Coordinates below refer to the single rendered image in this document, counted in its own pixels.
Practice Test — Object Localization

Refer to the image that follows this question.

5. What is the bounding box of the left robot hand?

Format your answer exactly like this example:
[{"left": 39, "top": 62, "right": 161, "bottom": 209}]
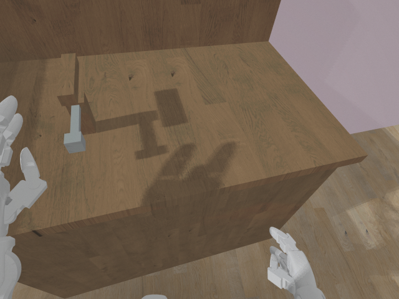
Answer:
[{"left": 0, "top": 95, "right": 47, "bottom": 237}]

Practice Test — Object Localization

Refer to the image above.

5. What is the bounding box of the tap lever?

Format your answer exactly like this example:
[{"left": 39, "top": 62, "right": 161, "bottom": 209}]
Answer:
[{"left": 64, "top": 105, "right": 85, "bottom": 153}]

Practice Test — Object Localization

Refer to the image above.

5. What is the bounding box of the counter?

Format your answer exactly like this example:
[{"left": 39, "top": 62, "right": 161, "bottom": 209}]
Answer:
[{"left": 0, "top": 0, "right": 368, "bottom": 298}]

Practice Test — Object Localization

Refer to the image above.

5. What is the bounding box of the left robot forearm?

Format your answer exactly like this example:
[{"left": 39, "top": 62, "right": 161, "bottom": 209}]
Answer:
[{"left": 0, "top": 236, "right": 21, "bottom": 299}]

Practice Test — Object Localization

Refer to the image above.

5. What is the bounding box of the right robot forearm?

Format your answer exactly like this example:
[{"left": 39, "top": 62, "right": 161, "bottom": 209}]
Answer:
[{"left": 294, "top": 286, "right": 325, "bottom": 299}]

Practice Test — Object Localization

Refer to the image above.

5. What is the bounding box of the right robot hand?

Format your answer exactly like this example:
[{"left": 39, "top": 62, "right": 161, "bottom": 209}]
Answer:
[{"left": 267, "top": 227, "right": 317, "bottom": 296}]

